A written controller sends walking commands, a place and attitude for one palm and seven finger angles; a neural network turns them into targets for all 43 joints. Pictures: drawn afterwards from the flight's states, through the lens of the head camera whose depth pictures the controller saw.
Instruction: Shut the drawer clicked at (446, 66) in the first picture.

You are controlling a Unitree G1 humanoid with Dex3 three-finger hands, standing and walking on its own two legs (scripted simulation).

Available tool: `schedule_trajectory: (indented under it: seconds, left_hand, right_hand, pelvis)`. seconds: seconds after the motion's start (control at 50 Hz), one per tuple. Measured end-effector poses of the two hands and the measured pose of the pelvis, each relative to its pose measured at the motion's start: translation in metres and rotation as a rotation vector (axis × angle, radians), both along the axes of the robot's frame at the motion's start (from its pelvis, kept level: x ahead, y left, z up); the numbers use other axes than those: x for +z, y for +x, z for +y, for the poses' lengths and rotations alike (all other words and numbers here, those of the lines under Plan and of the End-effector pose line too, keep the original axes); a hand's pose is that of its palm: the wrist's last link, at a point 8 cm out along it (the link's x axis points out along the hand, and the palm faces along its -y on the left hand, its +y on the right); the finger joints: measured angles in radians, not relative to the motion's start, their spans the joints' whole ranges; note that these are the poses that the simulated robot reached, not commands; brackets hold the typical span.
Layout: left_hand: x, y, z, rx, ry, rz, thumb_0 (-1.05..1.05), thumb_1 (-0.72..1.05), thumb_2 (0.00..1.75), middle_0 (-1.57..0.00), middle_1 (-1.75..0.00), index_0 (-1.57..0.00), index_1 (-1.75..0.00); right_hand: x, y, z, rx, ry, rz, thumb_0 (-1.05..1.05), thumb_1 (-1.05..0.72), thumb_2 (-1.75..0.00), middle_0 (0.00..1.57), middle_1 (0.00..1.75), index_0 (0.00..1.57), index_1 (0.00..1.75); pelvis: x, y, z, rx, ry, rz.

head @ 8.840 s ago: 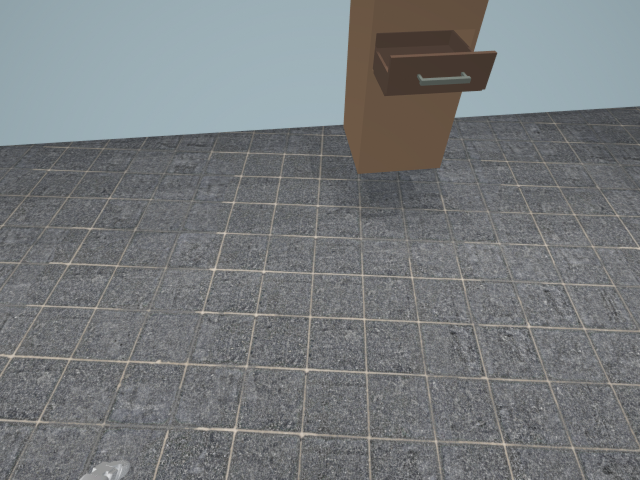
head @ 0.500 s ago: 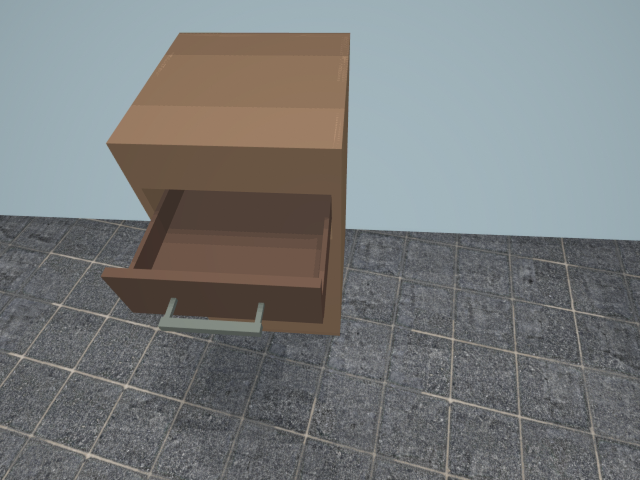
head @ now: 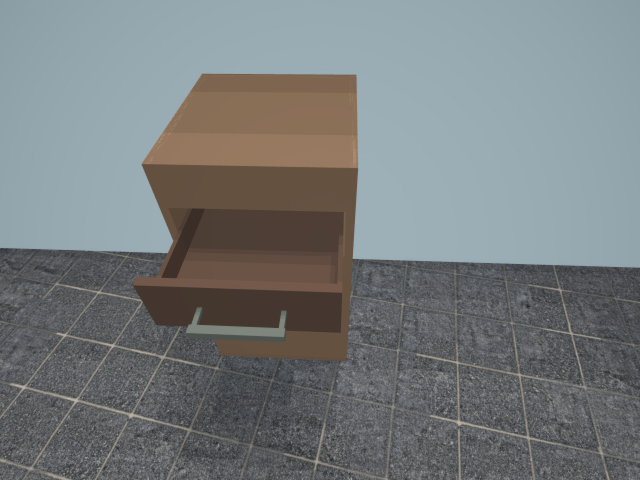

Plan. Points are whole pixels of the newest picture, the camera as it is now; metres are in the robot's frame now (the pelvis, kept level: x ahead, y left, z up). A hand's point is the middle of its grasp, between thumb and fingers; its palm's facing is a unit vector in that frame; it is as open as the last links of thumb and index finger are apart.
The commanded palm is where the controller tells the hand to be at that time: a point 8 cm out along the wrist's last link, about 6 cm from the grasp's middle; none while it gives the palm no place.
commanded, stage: come to a stop and stand still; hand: left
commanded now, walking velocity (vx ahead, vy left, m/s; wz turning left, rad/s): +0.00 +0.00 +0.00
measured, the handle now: (238, 323) +0.42 +0.19 -0.16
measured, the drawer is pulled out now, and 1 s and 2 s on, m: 0.22 0.22 0.22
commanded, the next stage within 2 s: look again from close up in 0.06 s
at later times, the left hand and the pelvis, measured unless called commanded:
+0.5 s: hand out of the picture +0.01 +0.16 -0.16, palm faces +0.03 -0.98 -0.19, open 7.3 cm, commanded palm none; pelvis +0.02 -0.01 +0.01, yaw +1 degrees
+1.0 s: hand (194, 451) +0.17 +0.17 -0.04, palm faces +0.21 -0.97 -0.13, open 6.9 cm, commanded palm +0.12 +0.20 -0.06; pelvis +0.01 +0.00 +0.00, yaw +4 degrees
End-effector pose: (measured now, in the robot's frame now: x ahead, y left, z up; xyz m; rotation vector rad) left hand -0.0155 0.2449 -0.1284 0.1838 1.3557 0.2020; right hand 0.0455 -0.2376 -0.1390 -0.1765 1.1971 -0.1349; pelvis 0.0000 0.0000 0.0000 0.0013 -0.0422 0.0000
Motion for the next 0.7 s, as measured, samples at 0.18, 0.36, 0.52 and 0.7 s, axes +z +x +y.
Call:
schedule_trajectory:
  seconds: [0.18, 0.36, 0.52, 0.7]
  left_hand:
    - [-0.006, -0.004, -0.029, 0.017, -0.074, 0.041, 0.01, 0.90, 0.90, -0.20, -0.30, -0.20, -0.30]
    - [-0.004, 0.016, -0.040, 0.003, -0.076, 0.036, 0.02, 0.93, 0.90, -0.20, -0.30, -0.20, -0.30]
    - [-0.002, 0.024, -0.041, 0.004, -0.059, 0.029, 0.02, 0.93, 0.90, -0.20, -0.30, -0.20, -0.30]
    - [-0.001, 0.021, -0.046, 0.015, -0.063, 0.034, 0.01, 0.92, 0.90, -0.20, -0.30, -0.20, -0.30]
  right_hand:
    - [0.003, -0.054, 0.009, -0.029, 0.019, 0.176, 0.01, -0.91, -0.90, 0.20, 0.30, 0.20, 0.30]
    - [0.002, -0.080, 0.028, -0.056, 0.074, 0.283, 0.01, -0.91, -0.90, 0.20, 0.30, 0.20, 0.30]
    - [-0.001, -0.068, 0.034, -0.054, 0.098, 0.270, 0.01, -0.91, -0.90, 0.20, 0.30, 0.20, 0.30]
    - [0.000, -0.047, 0.028, -0.037, 0.090, 0.229, 0.01, -0.91, -0.90, 0.20, 0.30, 0.20, 0.30]
  pelvis:
    - [0.008, 0.006, -0.003, 0.015, 0.003, 0.018]
    - [0.011, 0.017, -0.008, 0.019, 0.005, 0.020]
    - [0.013, 0.022, -0.010, 0.018, 0.005, 0.012]
    - [0.014, 0.025, -0.012, 0.017, 0.004, 0.014]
